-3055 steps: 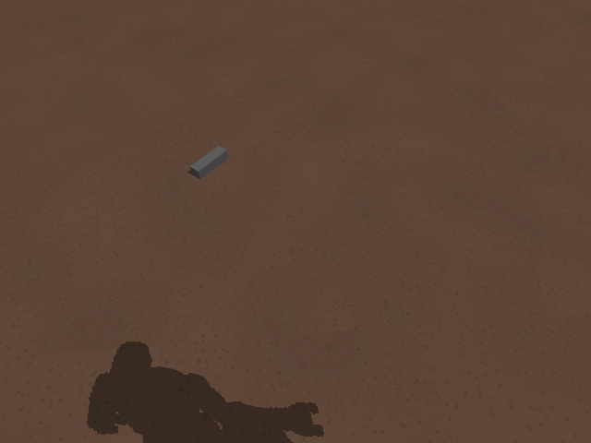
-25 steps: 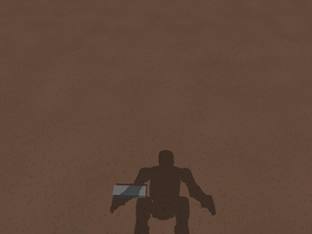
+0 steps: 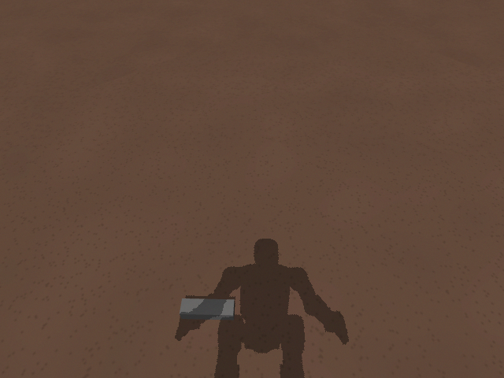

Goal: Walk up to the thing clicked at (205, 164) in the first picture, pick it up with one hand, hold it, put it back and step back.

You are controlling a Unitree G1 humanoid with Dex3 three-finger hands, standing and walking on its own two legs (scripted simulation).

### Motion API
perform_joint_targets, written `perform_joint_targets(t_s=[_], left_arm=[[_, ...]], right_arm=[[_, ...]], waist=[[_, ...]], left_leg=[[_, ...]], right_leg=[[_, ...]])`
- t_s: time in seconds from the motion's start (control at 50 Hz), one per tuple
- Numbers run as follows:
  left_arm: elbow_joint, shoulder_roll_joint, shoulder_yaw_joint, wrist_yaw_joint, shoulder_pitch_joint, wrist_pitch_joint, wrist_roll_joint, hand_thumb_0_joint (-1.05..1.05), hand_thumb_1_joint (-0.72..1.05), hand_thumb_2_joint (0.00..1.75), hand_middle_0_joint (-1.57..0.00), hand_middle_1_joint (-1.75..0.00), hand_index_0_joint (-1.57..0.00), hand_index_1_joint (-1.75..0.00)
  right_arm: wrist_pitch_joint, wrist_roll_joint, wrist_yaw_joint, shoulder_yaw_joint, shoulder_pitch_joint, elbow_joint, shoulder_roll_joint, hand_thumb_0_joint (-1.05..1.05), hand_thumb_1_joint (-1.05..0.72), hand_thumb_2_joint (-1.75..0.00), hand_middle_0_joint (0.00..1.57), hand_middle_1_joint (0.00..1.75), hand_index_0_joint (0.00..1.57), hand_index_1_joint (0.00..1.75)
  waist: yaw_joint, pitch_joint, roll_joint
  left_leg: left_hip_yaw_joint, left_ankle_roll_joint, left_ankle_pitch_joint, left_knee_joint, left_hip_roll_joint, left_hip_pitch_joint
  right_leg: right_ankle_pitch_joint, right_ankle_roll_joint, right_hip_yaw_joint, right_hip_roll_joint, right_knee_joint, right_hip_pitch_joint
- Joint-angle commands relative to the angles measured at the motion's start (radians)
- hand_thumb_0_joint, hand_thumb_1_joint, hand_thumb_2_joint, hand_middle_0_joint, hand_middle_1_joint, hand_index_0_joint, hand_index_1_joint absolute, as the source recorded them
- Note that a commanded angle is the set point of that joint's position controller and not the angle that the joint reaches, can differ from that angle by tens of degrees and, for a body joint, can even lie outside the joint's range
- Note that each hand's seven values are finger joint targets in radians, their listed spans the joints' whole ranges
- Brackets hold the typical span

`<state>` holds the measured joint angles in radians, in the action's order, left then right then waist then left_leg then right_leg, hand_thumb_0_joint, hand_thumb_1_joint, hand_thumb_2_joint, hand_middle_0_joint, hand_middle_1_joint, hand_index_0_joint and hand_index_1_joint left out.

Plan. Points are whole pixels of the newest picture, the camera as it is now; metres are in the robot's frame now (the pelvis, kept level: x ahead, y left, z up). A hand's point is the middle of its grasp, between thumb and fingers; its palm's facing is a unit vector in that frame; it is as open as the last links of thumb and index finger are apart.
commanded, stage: stand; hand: left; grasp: from above
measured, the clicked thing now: (207, 309) +0.49 +0.19 -0.76
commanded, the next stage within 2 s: step back in 0.48 s
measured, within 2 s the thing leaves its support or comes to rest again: neither
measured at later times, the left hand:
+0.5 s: hand out of the picture +0.08 +0.24 -0.16, palm faces -0.02 -0.94 -0.34, open 7.4 cm
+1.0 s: hand out of the picture +0.07 +0.30 -0.18, palm faces -0.07 -0.93 -0.36, open 7.4 cm
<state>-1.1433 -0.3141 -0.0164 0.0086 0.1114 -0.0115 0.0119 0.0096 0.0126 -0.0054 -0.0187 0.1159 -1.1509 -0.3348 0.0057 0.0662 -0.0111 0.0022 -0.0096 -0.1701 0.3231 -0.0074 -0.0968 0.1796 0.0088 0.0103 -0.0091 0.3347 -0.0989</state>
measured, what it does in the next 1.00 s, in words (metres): lifts its right foot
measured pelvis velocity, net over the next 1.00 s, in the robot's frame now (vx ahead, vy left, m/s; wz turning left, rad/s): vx -0.08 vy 0.04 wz -0.05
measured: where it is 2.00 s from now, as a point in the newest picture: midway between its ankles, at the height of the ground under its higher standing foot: outside the picture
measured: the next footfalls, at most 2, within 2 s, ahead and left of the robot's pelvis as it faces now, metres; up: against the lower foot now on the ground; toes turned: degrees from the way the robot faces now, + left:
right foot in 1.24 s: -0.14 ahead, -0.10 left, +0.00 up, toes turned -3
left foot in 1.64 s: -0.25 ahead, +0.13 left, +0.00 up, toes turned -2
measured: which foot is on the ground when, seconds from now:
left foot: down 0.00-1.00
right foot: down 0.00-0.80, up 0.82-1.00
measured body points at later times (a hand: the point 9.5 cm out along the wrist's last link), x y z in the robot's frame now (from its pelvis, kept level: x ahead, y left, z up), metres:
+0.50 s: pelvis +0.00 +0.00 +0.00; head +0.02 -0.01 +0.45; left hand +0.08 +0.29 -0.13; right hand +0.07 -0.30 -0.14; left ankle +0.01 +0.13 -0.75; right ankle +0.00 -0.12 -0.75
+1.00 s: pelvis -0.08 +0.04 -0.01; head +0.00 +0.07 +0.43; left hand +0.07 +0.35 -0.15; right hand -0.01 -0.28 -0.12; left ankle -0.03 +0.12 -0.75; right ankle -0.12 -0.12 -0.66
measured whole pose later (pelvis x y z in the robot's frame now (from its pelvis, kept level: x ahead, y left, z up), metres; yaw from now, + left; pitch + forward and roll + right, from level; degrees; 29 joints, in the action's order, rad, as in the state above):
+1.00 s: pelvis -0.08 +0.04 -0.01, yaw -3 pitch -1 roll -2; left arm -0.89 -0.41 -0.07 0.02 0.06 0.06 0.01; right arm -0.02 0.03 -0.01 -0.05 0.13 -0.95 -0.35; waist 0.02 0.19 0.04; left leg -0.02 0.06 -0.21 0.54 0.01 -0.31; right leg 0.48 -0.01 0.18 0.12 1.18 -0.46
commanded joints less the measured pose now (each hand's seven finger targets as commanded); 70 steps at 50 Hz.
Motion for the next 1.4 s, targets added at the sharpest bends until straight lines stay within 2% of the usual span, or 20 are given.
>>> perform_joint_targets(t_s=[0.0, 0.34, 0.44, 0.46, 0.54, 0.7, 0.74, 0.76, 0.78, 0.82, 0.9, 1.06, 1.16, 1.22, 1.24, 1.26, 1.28, 1.3, 1.34, 1.38], left_arm=[[0.062, -0.212, -0.038, 0.011, -0.038, -0.015, 0.0, 0.0, 0.9, 0.9, -0.2, -0.3, -0.2, -0.3], [0.068, -0.225, -0.035, 0.007, -0.04, -0.018, -0.001, 0.0, 0.9, 0.9, -0.2, -0.3, -0.2, -0.3], [0.076, -0.226, -0.035, 0.008, -0.044, -0.021, -0.002, 0.0, 0.9, 0.9, -0.2, -0.3, -0.2, -0.3], [0.099, -0.305, -0.076, 0.012, -0.031, -0.01, -0.017, 0.0, 0.9, 0.9, -0.2, -0.3, -0.2, -0.3], [0.146, -0.296, -0.084, 0.02, -0.019, 0.0, -0.018, 0.0, 0.9, 0.9, -0.2, -0.3, -0.2, -0.3], [0.273, -0.341, -0.099, 0.018, -0.12, 0.029, 0.011, 0.0, 0.9, 0.9, -0.2, -0.3, -0.2, -0.3], [0.293, -0.314, -0.093, 0.016, -0.13, 0.041, 0.005, 0.0, 0.9, 0.9, -0.2, -0.3, -0.2, -0.3], [0.303, -0.268, -0.083, 0.016, -0.126, 0.046, -0.003, 0.0, 0.9, 0.9, -0.2, -0.3, -0.2, -0.3], [0.31, -0.23, -0.076, 0.023, -0.112, 0.053, -0.002, 0.0, 0.9, 0.9, -0.2, -0.3, -0.2, -0.3], [0.286, -0.244, -0.085, 0.036, -0.047, 0.062, 0.006, 0.0, 0.9, 0.9, -0.2, -0.3, -0.2, -0.3], [0.276, -0.262, -0.091, 0.025, 0.041, 0.068, -0.005, 0.0, 0.9, 0.9, -0.2, -0.3, -0.2, -0.3], [0.349, -0.248, -0.103, 0.019, 0.022, 0.05, 0.001, 0.0, 0.9, 0.9, -0.2, -0.3, -0.2, -0.3], [0.311, -0.255, -0.116, 0.004, 0.118, 0.049, 0.007, 0.0, 0.9, 0.9, -0.2, -0.3, -0.2, -0.3], [0.261, -0.258, -0.127, -0.006, 0.247, 0.046, 0.017, 0.0, 0.9, 0.9, -0.2, -0.3, -0.2, -0.3], [0.274, -0.297, -0.141, -0.007, 0.243, 0.043, 0.031, 0.0, 0.9, 0.9, -0.2, -0.3, -0.2, -0.3], [0.322, -0.375, -0.156, -0.009, 0.157, 0.042, 0.029, 0.0, 0.9, 0.9, -0.2, -0.3, -0.2, -0.3], [0.373, -0.442, -0.164, -0.005, 0.05, 0.041, 0.039, 0.0, 0.9, 0.9, -0.2, -0.3, -0.2, -0.3], [0.404, -0.403, -0.16, 0.001, -0.037, 0.035, 0.037, 0.0, 0.9, 0.9, -0.2, -0.3, -0.2, -0.3], [0.424, -0.302, -0.131, 0.007, -0.095, 0.025, 0.03, 0.0, 0.9, 0.9, -0.2, -0.3, -0.2, -0.3], [0.414, -0.273, -0.132, 0.009, -0.081, 0.027, 0.025, 0.0, 0.9, 0.9, -0.2, -0.3, -0.2, -0.3]], right_arm=[[0.019, 0.003, -0.011, -0.03, -0.029, 0.056, -0.195, 0.0, -0.9, -0.9, 0.2, 0.3, 0.2, 0.3], [0.016, 0.001, -0.004, -0.027, -0.033, 0.058, -0.198, 0.0, -0.9, -0.9, 0.2, 0.3, 0.2, 0.3], [0.02, 0.001, -0.006, -0.029, -0.04, 0.062, -0.206, 0.0, -0.9, -0.9, 0.2, 0.3, 0.2, 0.3], [0.002, -0.003, -0.003, -0.048, -0.078, 0.081, -0.264, 0.0, -0.9, -0.9, 0.2, 0.3, 0.2, 0.3], [-0.015, -0.016, -0.003, -0.055, -0.039, 0.116, -0.239, 0.0, -0.9, -0.9, 0.2, 0.3, 0.2, 0.3], [-0.043, -0.005, 0.009, -0.074, 0.072, 0.168, -0.224, 0.0, -0.9, -0.9, 0.2, 0.3, 0.2, 0.3], [-0.036, -0.003, 0.009, -0.085, 0.09, 0.179, -0.251, 0.0, -0.9, -0.9, 0.2, 0.3, 0.2, 0.3], [-0.028, 0.005, 0.007, -0.091, 0.073, 0.19, -0.297, 0.0, -0.9, -0.9, 0.2, 0.3, 0.2, 0.3], [-0.019, 0.013, 0.007, -0.107, 0.056, 0.199, -0.362, 0.0, -0.9, -0.9, 0.2, 0.3, 0.2, 0.3], [-0.011, 0.021, -0.004, -0.111, 0.037, 0.23, -0.369, 0.0, -0.9, -0.9, 0.2, 0.3, 0.2, 0.3], [-0.003, 0.023, -0.022, -0.095, -0.06, 0.283, -0.287, 0.0, -0.9, -0.9, 0.2, 0.3, 0.2, 0.3], [-0.009, 0.013, -0.027, -0.099, 0.059, 0.307, -0.284, 0.0, -0.9, -0.9, 0.2, 0.3, 0.2, 0.3], [-0.023, 0.016, -0.017, -0.104, -0.001, 0.342, -0.317, 0.0, -0.9, -0.9, 0.2, 0.3, 0.2, 0.3], [-0.037, 0.006, -0.011, -0.103, -0.057, 0.35, -0.313, 0.0, -0.9, -0.9, 0.2, 0.3, 0.2, 0.3], [-0.04, 0.001, -0.009, -0.094, -0.047, 0.352, -0.276, 0.0, -0.9, -0.9, 0.2, 0.3, 0.2, 0.3], [-0.037, -0.002, -0.013, -0.085, -0.067, 0.368, -0.223, 0.0, -0.9, -0.9, 0.2, 0.3, 0.2, 0.3], [-0.042, 0.006, -0.026, -0.102, -0.067, 0.351, -0.256, 0.0, -0.9, -0.9, 0.2, 0.3, 0.2, 0.3], [-0.044, 0.001, -0.023, -0.109, -0.012, 0.326, -0.283, 0.0, -0.9, -0.9, 0.2, 0.3, 0.2, 0.3], [-0.04, -0.014, -0.013, -0.096, 0.048, 0.287, -0.266, 0.0, -0.9, -0.9, 0.2, 0.3, 0.2, 0.3], [-0.033, -0.017, -0.022, -0.073, 0.097, 0.273, -0.233, 0.0, -0.9, -0.9, 0.2, 0.3, 0.2, 0.3]], waist=[[-0.001, -0.069, 0.014], [0.001, -0.051, 0.023], [-0.001, -0.088, 0.009], [-0.007, 0.008, 0.027], [0.006, -0.107, 0.054], [0.029, -0.162, 0.209], [0.042, -0.149, 0.122], [0.042, -0.121, -0.031], [0.035, -0.084, -0.183], [0.028, -0.115, -0.154], [-0.04, -0.116, -0.091], [0.042, -0.15, -0.109], [0.011, -0.17, -0.16], [-0.05, -0.169, -0.124], [-0.051, -0.125, 0.032], [-0.048, -0.034, 0.261], [-0.064, 0.02, 0.311], [-0.017, 0.055, 0.278], [0.03, 0.053, 0.144], [0.038, -0.007, 0.165]], left_leg=[[0.087, 0.025, 0.11, -0.051, -0.116, 0.001], [0.089, 0.025, 0.033, -0.065, -0.113, -0.01], [0.084, 0.022, 0.118, -0.053, -0.12, 0.02], [0.092, 0.039, 0.238, 0.053, -0.104, -0.044], [0.052, 0.052, 0.256, 0.174, -0.077, -0.04], [0.023, 0.053, -0.158, 0.421, 0.028, -0.064], [0.081, 0.089, 0.118, 0.305, -0.05, -0.059], [0.224, 0.139, 0.292, 0.115, -0.184, -0.098], [0.408, 0.191, 0.455, 0.011, -0.316, -0.059], [0.482, 0.255, 0.475, 0.018, -0.379, -0.082], [0.232, 0.188, 0.398, 0.085, -0.22, -0.026], [0.223, 0.256, 0.453, 0.147, -0.267, 0.138], [0.216, 0.213, 0.184, 0.116, -0.264, -0.05], [0.182, 0.128, -0.051, 0.15, -0.221, -0.243], [0.127, 0.066, -0.188, 0.275, -0.127, -0.355], [0.022, 0.005, -0.355, 0.486, 0.076, -0.463], [0.094, -0.013, -0.439, 0.736, 0.094, -0.363], [0.15, -0.005, -0.385, 0.836, 0.068, -0.307], [0.167, 0.001, -0.267, 0.862, 0.136, -0.324], [0.157, -0.012, -0.234, 0.863, 0.159, -0.376]], right_leg=[[-0.109, -0.023, 0.079, -0.109, -0.053, -0.004], [-0.041, -0.025, 0.089, -0.107, -0.073, -0.023], [-0.128, -0.029, 0.086, -0.111, -0.054, -0.002], [-0.301, -0.032, 0.102, -0.097, 0.02, -0.093], [-0.372, -0.087, 0.116, -0.12, 0.071, -0.066], [-0.329, -0.221, 0.228, -0.274, 0.116, -0.203], [-0.195, -0.155, 0.14, -0.17, 0.251, -0.233], [-0.032, -0.082, 0.069, -0.026, 0.4, -0.258], [0.36, -0.049, 0.057, 0.119, 0.568, -0.365], [0.468, -0.041, 0.175, 0.125, 0.8, -0.369], [0.305, -0.033, 0.211, 0.117, 0.899, -0.405], [0.35, 0.031, 0.141, 0.063, 0.629, -0.385], [0.277, 0.002, 0.043, 0.031, 0.387, -0.185], [0.115, -0.057, 0.033, 0.015, 0.171, -0.001], [0.216, -0.105, 0.245, -0.098, 0.062, -0.032], [0.31, -0.202, 0.489, -0.268, -0.083, -0.148], [0.326, -0.332, 0.615, -0.411, -0.143, -0.393], [0.323, -0.314, 0.572, -0.398, -0.146, -0.473], [0.029, -0.206, 0.28, -0.212, -0.041, -0.366], [-0.11, -0.144, 0.163, -0.14, 0.024, -0.232]])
